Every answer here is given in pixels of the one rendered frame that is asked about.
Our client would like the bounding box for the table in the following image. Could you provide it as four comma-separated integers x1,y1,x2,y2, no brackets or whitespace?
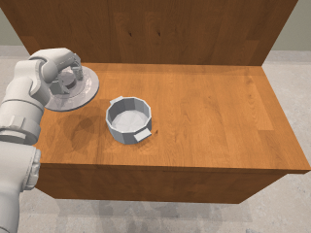
0,0,311,204

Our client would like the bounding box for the robot left forearm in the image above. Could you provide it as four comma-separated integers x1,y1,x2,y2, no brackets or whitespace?
0,54,58,146

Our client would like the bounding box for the left robot hand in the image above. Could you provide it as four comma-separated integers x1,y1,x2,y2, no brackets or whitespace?
30,48,84,95

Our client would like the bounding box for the pot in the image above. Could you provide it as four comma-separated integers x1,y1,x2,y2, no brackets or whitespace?
105,96,152,145

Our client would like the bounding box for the left robot upper arm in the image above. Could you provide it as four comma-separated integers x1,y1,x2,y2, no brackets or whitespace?
0,141,41,233

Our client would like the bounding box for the lid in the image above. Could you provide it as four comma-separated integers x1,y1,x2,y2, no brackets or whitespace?
45,66,100,113

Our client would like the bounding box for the knob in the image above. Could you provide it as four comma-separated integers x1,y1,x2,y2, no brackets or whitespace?
59,72,77,89

